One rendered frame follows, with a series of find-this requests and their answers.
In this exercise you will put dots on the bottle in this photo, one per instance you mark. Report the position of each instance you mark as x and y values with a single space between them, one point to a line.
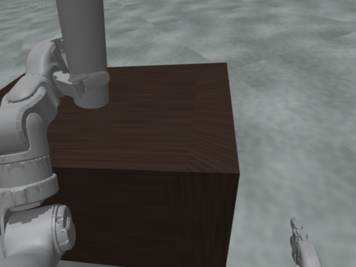
83 31

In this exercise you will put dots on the left robot hand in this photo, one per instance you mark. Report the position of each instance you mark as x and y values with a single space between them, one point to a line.
45 60

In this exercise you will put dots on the left robot arm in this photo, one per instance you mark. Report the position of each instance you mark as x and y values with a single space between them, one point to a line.
36 237

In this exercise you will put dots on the right robot hand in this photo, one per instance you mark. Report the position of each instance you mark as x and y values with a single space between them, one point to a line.
303 252

